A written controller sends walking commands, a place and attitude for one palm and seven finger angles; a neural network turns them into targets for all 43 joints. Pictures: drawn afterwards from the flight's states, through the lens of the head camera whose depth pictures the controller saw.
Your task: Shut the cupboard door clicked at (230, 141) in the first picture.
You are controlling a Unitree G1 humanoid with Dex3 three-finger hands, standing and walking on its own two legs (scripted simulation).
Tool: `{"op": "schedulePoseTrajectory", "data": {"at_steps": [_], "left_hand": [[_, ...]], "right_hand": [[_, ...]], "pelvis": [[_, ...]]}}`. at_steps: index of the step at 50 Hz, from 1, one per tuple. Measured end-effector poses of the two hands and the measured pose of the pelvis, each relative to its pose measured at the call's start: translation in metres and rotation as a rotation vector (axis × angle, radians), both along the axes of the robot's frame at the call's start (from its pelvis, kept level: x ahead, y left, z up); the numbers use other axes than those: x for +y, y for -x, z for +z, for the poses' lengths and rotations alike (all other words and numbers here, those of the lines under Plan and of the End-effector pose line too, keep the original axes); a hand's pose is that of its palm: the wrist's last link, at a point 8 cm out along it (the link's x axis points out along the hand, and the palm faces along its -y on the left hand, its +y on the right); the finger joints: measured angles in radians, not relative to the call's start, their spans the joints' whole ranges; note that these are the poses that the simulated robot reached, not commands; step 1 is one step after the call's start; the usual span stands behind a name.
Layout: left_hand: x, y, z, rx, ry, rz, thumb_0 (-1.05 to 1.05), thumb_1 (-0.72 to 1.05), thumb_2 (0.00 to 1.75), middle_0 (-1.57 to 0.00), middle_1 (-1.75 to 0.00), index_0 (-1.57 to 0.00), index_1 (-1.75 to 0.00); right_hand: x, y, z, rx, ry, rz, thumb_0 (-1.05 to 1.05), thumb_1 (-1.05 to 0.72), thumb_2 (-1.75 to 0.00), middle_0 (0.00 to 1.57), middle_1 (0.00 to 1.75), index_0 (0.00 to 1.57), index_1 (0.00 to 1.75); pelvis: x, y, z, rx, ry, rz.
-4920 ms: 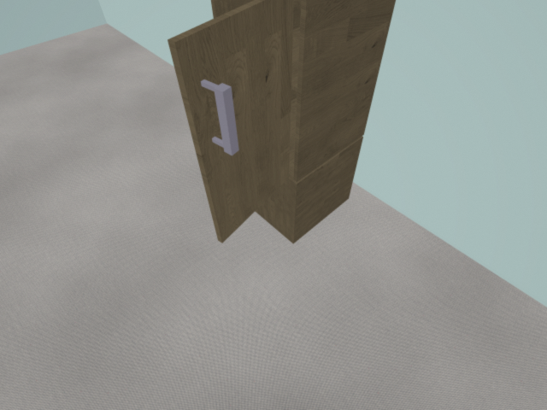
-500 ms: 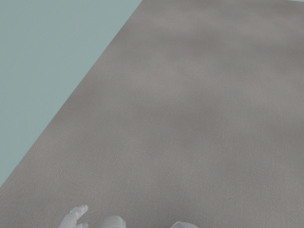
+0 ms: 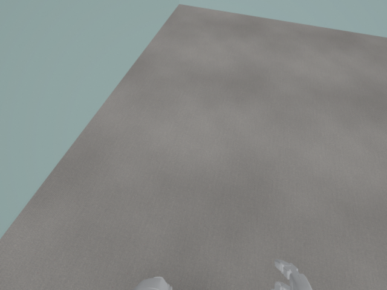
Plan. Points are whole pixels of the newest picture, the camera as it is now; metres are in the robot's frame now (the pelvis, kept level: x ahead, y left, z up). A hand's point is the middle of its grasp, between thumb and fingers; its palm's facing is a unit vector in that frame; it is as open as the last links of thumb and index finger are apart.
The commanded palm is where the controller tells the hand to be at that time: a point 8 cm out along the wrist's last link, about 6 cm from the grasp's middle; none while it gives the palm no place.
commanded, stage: walk around to get in front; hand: left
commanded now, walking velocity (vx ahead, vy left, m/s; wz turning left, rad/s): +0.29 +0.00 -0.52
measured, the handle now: out of the picture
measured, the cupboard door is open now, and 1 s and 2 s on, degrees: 100 100 100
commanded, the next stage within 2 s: walk to a spot facing it in 0.04 s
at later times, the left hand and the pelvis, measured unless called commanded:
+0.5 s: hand (160, 209) +0.32 +0.12 -0.14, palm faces -0.03 -0.98 -0.20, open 7.4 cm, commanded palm none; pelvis +0.17 -0.04 +0.01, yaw +3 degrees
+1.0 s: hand (110, 255) +0.20 +0.22 -0.15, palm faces +0.37 -0.89 -0.26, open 7.4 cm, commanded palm none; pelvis +0.21 -0.01 +0.02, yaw +20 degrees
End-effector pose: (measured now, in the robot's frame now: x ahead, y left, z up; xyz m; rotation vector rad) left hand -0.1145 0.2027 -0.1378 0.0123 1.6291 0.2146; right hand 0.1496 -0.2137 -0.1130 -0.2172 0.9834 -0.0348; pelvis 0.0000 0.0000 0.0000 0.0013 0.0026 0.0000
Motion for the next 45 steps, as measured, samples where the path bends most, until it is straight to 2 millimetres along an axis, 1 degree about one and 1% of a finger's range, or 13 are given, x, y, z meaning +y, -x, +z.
{"op": "schedulePoseTrajectory", "data": {"at_steps": [3,7,10,13,16,19,21,24,29,34,38,41,45], "left_hand": [[0.018,-0.058,0.001,-0.05,-0.003,-0.056,0.01,0.9,0.89,-0.2,-0.3,-0.2,-0.3],[0.036,-0.16,0.009,-0.195,-0.023,-0.133,0.01,0.91,0.89,-0.2,-0.3,-0.2,-0.3],[0.04,-0.236,0.017,-0.302,-0.039,-0.199,0.01,0.91,0.9,-0.2,-0.3,-0.2,-0.3],[0.034,-0.304,0.024,-0.394,-0.054,-0.257,0.01,0.91,0.9,-0.2,-0.3,-0.2,-0.3],[0.019,-0.362,0.028,-0.471,-0.064,-0.3,0.01,0.91,0.9,-0.2,-0.3,-0.19,-0.3],[-0.002,-0.407,0.027,-0.539,-0.073,-0.311,0.0,0.91,0.9,-0.2,-0.3,-0.19,-0.3],[-0.014,-0.426,0.026,-0.575,-0.081,-0.306,0.0,0.91,0.9,-0.2,-0.3,-0.2,-0.3],[-0.027,-0.43,0.029,-0.589,-0.08,-0.272,0.0,0.91,0.9,-0.2,-0.3,-0.2,-0.3],[-0.03,-0.402,0.026,-0.526,-0.071,-0.161,0.0,0.9,0.89,-0.2,-0.3,-0.2,-0.3],[-0.003,-0.378,0.019,-0.508,-0.104,-0.034,-0.02,0.93,0.89,-0.21,-0.3,-0.21,-0.3],[0.025,-0.349,-0.002,-0.465,-0.116,0.057,-0.01,0.92,0.89,-0.21,-0.3,-0.2,-0.3],[0.044,-0.324,-0.011,-0.393,-0.13,0.103,-0.01,0.91,0.89,-0.2,-0.3,-0.2,-0.3],[0.058,-0.301,0.0,-0.327,-0.16,0.147,0.0,0.91,0.89,-0.2,-0.3,-0.2,-0.3]], "right_hand": [[0.0,0.009,0.002,0.049,0.011,-0.066,0.0,-0.91,-0.9,0.2,0.3,0.2,0.3],[-0.008,0.043,0.005,0.182,0.04,-0.179,0.0,-0.93,-0.9,0.2,0.3,0.2,0.3],[-0.018,0.07,0.008,0.292,0.059,-0.245,-0.01,-0.95,-0.9,0.2,0.3,0.2,0.3],[-0.02,0.097,0.008,0.41,0.052,-0.295,0.0,-0.94,-0.9,0.2,0.3,0.2,0.3],[-0.018,0.117,0.005,0.53,0.02,-0.324,0.0,-0.93,-0.9,0.2,0.3,0.19,0.3],[-0.016,0.126,-0.003,0.64,-0.028,-0.335,0.0,-0.92,-0.9,0.2,0.3,0.19,0.3],[-0.018,0.12,-0.011,0.689,-0.054,-0.332,0.0,-0.92,-0.9,0.2,0.3,0.19,0.3],[-0.026,0.091,-0.015,0.685,-0.064,-0.298,0.01,-0.91,-0.9,0.2,0.3,0.19,0.3],[-0.043,0.002,-0.014,0.532,-0.035,-0.201,0.01,-0.91,-0.9,0.2,0.3,0.19,0.3],[-0.05,-0.092,-0.005,0.353,0.033,-0.074,0.01,-0.91,-0.9,0.2,0.3,0.19,0.3],[-0.042,-0.158,0.002,0.223,0.102,0.031,0.0,-0.91,-0.9,0.2,0.3,0.19,0.3],[-0.031,-0.19,0.006,0.155,0.137,0.093,0.0,-0.91,-0.9,0.2,0.3,0.19,0.3],[-0.021,-0.208,0.017,0.143,0.154,0.152,0.0,-0.91,-0.9,0.2,0.3,0.19,0.3]], "pelvis": [[0.007,-0.026,0.007,-0.008,-0.005,-0.035],[0.012,-0.056,0.02,-0.006,0.002,-0.069],[0.011,-0.079,0.025,-0.003,0.007,-0.093],[0.005,-0.102,0.027,-0.001,0.008,-0.087],[-0.007,-0.125,0.023,0.0,0.002,-0.062],[-0.024,-0.15,0.014,0.001,-0.015,-0.027],[-0.032,-0.161,0.008,0.004,-0.014,-0.008],[-0.038,-0.169,0.01,-0.006,-0.014,0.043],[-0.04,-0.18,0.018,-0.002,-0.014,0.108],[-0.033,-0.188,0.016,0.01,0.006,0.183],[-0.017,-0.194,0.004,0.013,0.03,0.238],[-0.009,-0.196,-0.001,0.019,0.03,0.266],[-0.007,-0.2,0.01,0.027,0.033,0.301]]}}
